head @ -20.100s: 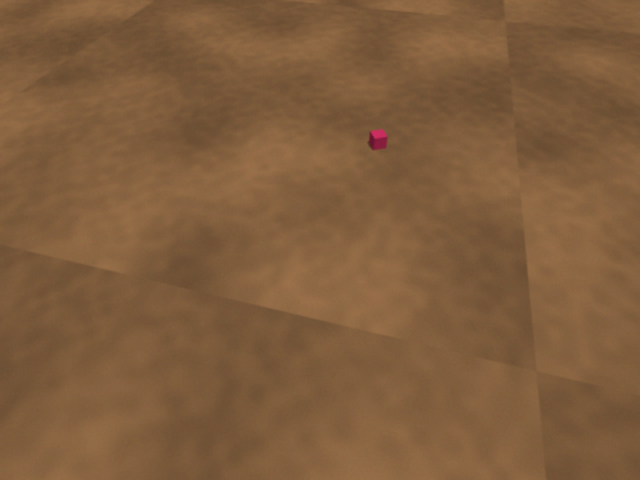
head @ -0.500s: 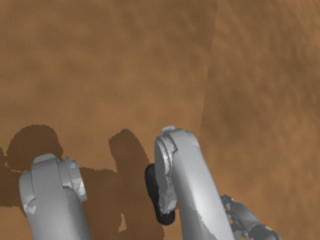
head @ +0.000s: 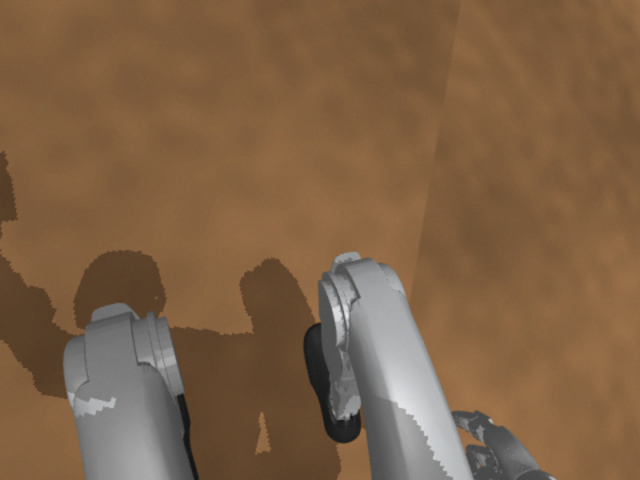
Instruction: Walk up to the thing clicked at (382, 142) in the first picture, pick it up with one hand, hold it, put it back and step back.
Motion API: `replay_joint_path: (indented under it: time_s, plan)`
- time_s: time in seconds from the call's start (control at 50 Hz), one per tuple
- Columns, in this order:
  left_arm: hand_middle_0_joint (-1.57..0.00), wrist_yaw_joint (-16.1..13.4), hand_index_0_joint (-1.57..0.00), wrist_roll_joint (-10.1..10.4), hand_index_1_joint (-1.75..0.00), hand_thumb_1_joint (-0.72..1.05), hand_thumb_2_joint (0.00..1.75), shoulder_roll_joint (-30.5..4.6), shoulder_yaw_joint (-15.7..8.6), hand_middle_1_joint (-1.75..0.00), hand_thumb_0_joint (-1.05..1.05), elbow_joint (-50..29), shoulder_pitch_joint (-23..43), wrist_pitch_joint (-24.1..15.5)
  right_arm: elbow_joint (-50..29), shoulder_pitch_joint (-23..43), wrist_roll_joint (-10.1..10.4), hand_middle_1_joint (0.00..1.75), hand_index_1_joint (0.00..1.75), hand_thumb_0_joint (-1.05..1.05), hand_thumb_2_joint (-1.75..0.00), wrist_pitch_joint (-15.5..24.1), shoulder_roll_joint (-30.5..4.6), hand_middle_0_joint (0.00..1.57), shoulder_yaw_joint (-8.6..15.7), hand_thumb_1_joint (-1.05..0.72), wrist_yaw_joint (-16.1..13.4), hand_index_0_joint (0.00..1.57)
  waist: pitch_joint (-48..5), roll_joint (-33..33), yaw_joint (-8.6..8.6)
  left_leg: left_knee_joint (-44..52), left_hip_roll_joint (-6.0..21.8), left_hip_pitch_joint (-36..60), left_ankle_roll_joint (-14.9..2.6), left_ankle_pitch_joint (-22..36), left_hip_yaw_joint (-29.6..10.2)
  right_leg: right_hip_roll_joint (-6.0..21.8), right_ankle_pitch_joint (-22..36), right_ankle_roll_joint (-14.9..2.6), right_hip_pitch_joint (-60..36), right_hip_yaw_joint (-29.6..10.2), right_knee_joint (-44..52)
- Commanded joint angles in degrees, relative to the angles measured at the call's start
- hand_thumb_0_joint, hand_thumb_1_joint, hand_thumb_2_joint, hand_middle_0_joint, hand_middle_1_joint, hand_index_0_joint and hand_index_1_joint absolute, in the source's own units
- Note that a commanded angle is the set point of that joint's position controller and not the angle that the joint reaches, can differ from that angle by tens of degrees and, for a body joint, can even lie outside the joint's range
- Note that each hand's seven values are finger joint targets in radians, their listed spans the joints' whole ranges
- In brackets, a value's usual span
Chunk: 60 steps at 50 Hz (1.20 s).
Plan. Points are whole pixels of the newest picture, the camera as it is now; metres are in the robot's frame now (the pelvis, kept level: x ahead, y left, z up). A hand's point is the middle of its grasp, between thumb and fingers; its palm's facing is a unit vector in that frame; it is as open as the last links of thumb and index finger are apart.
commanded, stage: lift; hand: left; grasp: from above
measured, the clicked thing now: out of the picture +0.49 +0.35 -0.19
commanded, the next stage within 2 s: hold in 1.62 s
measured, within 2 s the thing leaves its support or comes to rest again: neither
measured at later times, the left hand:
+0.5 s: hand out of the picture +0.42 +0.35 -0.03, palm faces -0.47 -0.11 -0.88, open 9.6 cm
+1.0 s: hand out of the picture +0.34 +0.30 +0.18, palm faces -0.43 -0.14 -0.89, open 9.6 cm
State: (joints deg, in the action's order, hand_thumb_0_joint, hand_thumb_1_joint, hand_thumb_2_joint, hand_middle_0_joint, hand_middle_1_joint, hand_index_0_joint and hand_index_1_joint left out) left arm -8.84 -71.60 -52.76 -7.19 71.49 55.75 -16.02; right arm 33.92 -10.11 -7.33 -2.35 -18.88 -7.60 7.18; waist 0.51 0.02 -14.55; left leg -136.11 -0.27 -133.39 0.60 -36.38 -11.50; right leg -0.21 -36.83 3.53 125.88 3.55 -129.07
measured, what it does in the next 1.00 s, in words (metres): rises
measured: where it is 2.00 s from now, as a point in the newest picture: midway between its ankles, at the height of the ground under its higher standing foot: (259, 430)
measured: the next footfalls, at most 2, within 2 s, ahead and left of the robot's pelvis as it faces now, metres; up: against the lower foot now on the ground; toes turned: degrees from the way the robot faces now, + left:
none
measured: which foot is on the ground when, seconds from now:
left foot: down 0.00-1.00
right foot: down 0.00-1.00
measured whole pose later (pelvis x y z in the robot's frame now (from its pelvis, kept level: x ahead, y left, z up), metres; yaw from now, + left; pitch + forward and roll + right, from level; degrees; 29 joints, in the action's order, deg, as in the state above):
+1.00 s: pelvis +0.02 -0.01 +0.25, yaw +7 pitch +23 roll -4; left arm -0.8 -55.2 -31.9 2.9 38.6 20.5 -6.2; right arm 37.8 -9.9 1.2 -3.5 -14.5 0.4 -1.9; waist -9.5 3.5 -4.8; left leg -88.8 3.0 -80.2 0.9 -31.9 -3.6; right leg 1.0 -31.3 2.9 77.4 0.6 -85.6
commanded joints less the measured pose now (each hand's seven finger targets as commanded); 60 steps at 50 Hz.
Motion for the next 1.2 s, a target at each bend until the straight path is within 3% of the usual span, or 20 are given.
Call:
replay_joint_path:
  time_s: [0.0,0.06,0.16,0.26,0.32,0.34,0.36,0.42,0.44,0.62,0.68,0.72,0.76,0.82,0.86,0.88,0.92,1.0,1.08,1.18]
  plan:
    - [-1.19,-2.1,-1.19,2.9,-0.51,0.84,0.67,-18.8,-3.7,-0.51,0.0,-12.9,19.4,1.3,-0.9,-10.7,0.7,0.3,0.3,0.0,-0.91,-0.4,-14.1,0.2,6.5,-0.9,-1.2,0.2,-45.3,24.1,0.41,16.8,0.0,36.7,-1.51,7.4,7.4,-1.5,9.2,-5.88,-17.1,5.5,13.2]
    - [-1.19,-0.3,-1.19,5.2,-0.52,0.84,0.68,-16.7,-2.9,-0.52,0.0,-13.4,17.5,2.7,-0.8,-11.6,1.2,0.3,0.3,0.0,-0.91,-0.5,-14.0,0.2,7.4,-0.9,-1.4,0.2,-44.9,23.0,0.53,18.7,0.0,37.3,-1.59,6.1,7.2,-1.3,8.2,-6.0,-17.2,5.3,14.6]
    - [-1.17,2.4,-1.18,6.9,-0.5,0.84,0.65,-17.1,-3.9,-0.51,0.0,-20.5,15.4,3.7,-0.7,-11.7,2.7,0.3,0.3,0.0,-0.9,-1.7,-13.2,0.2,9.2,-0.9,-2.1,0.2,-50.4,23.8,2.88,21.4,-0.1,42.0,-1.78,9.8,7.7,-0.9,11.0,-5.88,-20.4,4.0,16.1]
    - [-1.17,4.8,-1.18,8.9,-0.48,0.83,0.65,-14.8,-3.7,-0.49,0.0,-24.9,11.9,2.8,-0.5,-11.3,3.4,0.3,0.3,0.0,-0.9,-2.5,-11.9,0.2,10.2,-0.9,-3.0,0.2,-49.9,21.8,3.7,24.0,0.1,45.2,-1.91,11.3,7.2,-0.6,11.5,-5.88,-20.7,3.1,18.2]
    - [-1.17,5.3,-1.18,10.2,-0.48,0.84,0.67,-13.1,-3.4,-0.48,0.0,-29.0,11.2,2.1,-0.8,-10.8,3.9,0.3,0.3,0.0,-0.9,-2.8,-11.2,0.2,10.7,-0.89,-3.3,0.2,-50.0,21.5,3.8,26.5,0.2,46.8,-1.85,11.0,6.8,-0.4,11.7,-5.74,-22.3,2.8,19.8]
    - [-1.17,5.5,-1.18,10.3,-0.49,0.83,0.67,-13.0,-3.7,-0.49,0.0,-26.2,7.6,2.4,-0.9,-10.8,4.1,0.3,0.3,0.0,-0.9,-2.8,-11.1,0.2,10.8,-0.9,-3.4,0.2,-49.8,19.5,4.57,27.4,0.3,47.7,-2.13,10.4,6.5,-0.5,11.4,-5.43,-23.0,2.6,20.7]
    - [-1.18,5.9,-1.18,10.8,-0.49,0.84,0.68,-11.1,-2.9,-0.49,0.0,-26.5,6.7,2.4,-0.9,-10.6,4.2,0.3,0.3,0.0,-0.9,-2.9,-11.1,0.2,11.0,-0.89,-3.5,0.2,-47.1,19.0,4.02,28.3,0.2,47.1,-1.98,9.4,6.2,-0.3,10.4,-5.59,-22.3,2.7,21.4]
    - [-1.16,6.4,-1.16,11.5,-0.49,0.82,0.69,-10.3,-2.8,-0.49,0.0,-28.8,4.1,2.5,-1.6,-10.0,4.7,0.3,0.3,0.0,-0.9,-2.9,-10.6,0.2,11.3,-0.89,-3.9,0.2,-48.5,19.8,5.29,32.7,0.9,50.5,-2.03,6.8,5.1,-0.5,9.6,-5.08,-24.3,2.6,23.1]
    - [-1.16,6.6,-1.16,12.2,-0.51,0.83,0.68,-8.0,-1.6,-0.51,0.0,-30.1,3.3,2.6,-1.7,-9.7,4.8,0.3,0.3,0.0,-0.9,-2.8,-10.1,0.2,11.4,-0.89,-4.0,0.2,-47.8,19.4,5.06,33.7,1.0,50.8,-2.08,6.7,5.5,-0.6,9.7,-4.93,-25.7,2.6,24.4]
    - [-1.09,6.4,-1.1,15.5,-0.48,0.77,0.65,-7.3,-2.8,-0.49,0.0,-43.0,-2.8,4.4,-2.5,-6.6,6.5,0.3,0.3,0.0,-0.9,-2.5,-8.5,0.2,12.4,-0.89,-6.1,0.2,-49.8,16.3,7.42,42.4,1.1,60.3,-2.14,7.5,6.0,-0.5,11.1,-4.47,-37.7,1.5,33.5]
    - [-1.07,6.2,-1.09,16.3,-0.49,0.75,0.66,-3.0,-0.6,-0.5,0.0,-42.2,-7.0,5.7,-2.2,-5.5,7.0,0.3,0.3,0.0,-0.89,-2.1,-7.5,0.2,12.1,-0.89,-7.0,0.2,-45.3,14.1,7.26,46.5,1.3,61.7,-2.22,5.6,6.5,-0.5,10.0,-4.11,-41.4,1.2,38.0]
    - [-1.06,5.7,-1.08,16.3,-0.48,0.75,0.64,-4.1,-1.3,-0.5,0.0,-43.9,-8.0,6.6,-2.0,-4.8,7.4,0.3,0.3,0.0,-0.89,-1.9,-7.2,0.2,12.1,-0.88,-7.5,0.2,-45.4,13.9,8.06,48.9,1.3,64.5,-2.1,5.5,7.3,-0.7,9.6,-4.12,-45.3,0.7,41.4]
    - [-1.06,5.8,-1.09,16.5,-0.5,0.76,0.65,0.0,0.8,-0.52,0.0,-43.7,-11.5,7.7,-1.8,-4.2,7.6,0.3,0.3,0.0,-0.89,-1.7,-6.6,0.2,12.0,-0.88,-7.9,0.2,-43.1,12.9,8.16,52.2,1.5,66.1,-2.02,4.9,7.2,-0.7,9.3,-4.0,-48.2,0.6,44.0]
    - [-1.07,5.9,-1.09,16.9,-0.5,0.77,0.66,2.2,2.2,-0.52,0.0,-43.9,-15.3,9.0,-1.3,-3.4,8.1,0.3,0.3,0.0,-0.89,-1.1,-5.9,0.2,12.0,-0.88,-8.7,0.2,-40.5,10.8,8.47,56.0,1.4,69.1,-1.92,5.0,7.9,-0.9,9.0,-4.01,-53.0,0.1,49.0]
    - [-1.07,5.8,-1.09,17.3,-0.51,0.77,0.66,2.1,1.6,-0.53,0.0,-43.8,-18.2,9.6,-1.1,-2.7,8.5,0.3,0.3,0.0,-0.89,-0.6,-5.5,0.2,11.8,-0.88,-9.3,0.2,-38.1,8.6,9.25,58.5,1.3,70.2,-2.0,4.8,8.3,-0.8,8.5,-3.98,-57.0,-0.6,52.2]
    - [-1.07,5.8,-1.09,17.3,-0.5,0.77,0.63,4.4,3.0,-0.52,0.0,-43.7,-18.9,9.9,-1.0,-3.0,8.6,0.3,0.3,0.0,-0.89,-0.4,-5.0,0.2,11.8,-0.89,-9.4,0.2,-36.9,8.3,8.85,59.7,1.2,71.3,-1.96,5.5,8.5,-0.9,9.3,-4.02,-58.2,-0.7,53.4]
    - [-1.06,5.2,-1.09,17.2,-0.53,0.78,0.66,4.0,2.6,-0.56,0.0,-44.0,-18.5,10.2,-0.6,-2.5,8.7,0.3,0.3,0.0,-0.89,0.2,-4.9,0.2,11.9,-0.89,-10.0,0.2,-35.9,7.8,9.19,62.2,1.3,74.0,-1.85,5.9,8.5,-0.9,9.4,-3.97,-60.9,-1.2,56.5]
    - [-1.07,4.2,-1.1,16.7,-0.51,0.79,0.61,7.8,5.4,-0.54,0.0,-40.8,-19.7,10.2,0.3,-2.6,9.0,0.3,0.3,0.0,-0.9,1.9,-4.2,0.2,11.5,-0.89,-10.8,0.2,-29.0,5.3,8.56,67.9,1.2,76.3,-1.82,3.8,8.6,-1.0,7.4,-3.94,-65.6,-2.1,62.7]
    - [-1.07,2.5,-1.11,16.0,-0.51,0.8,0.61,8.2,5.4,-0.55,0.0,-40.7,-18.8,9.9,0.8,-2.7,8.9,0.3,0.3,0.0,-0.9,3.0,-4.3,0.2,12.0,-0.89,-10.9,0.2,-29.9,6.5,9.94,72.8,1.1,82.3,-1.45,5.0,8.6,-1.0,8.0,-3.91,-71.1,-2.7,67.2]
    - [-1.05,-0.1,-1.08,14.4,-0.52,0.75,0.61,11.3,8.0,-0.55,0.0,-39.3,-17.6,10.0,1.7,-3.0,9.2,0.3,0.3,0.0,-0.9,4.4,-3.7,0.2,12.2,-0.89,-10.8,0.2,-26.9,7.0,9.97,78.4,0.8,87.8,-1.13,5.7,9.5,-1.4,8.1,-3.97,-75.4,-3.2,73.0]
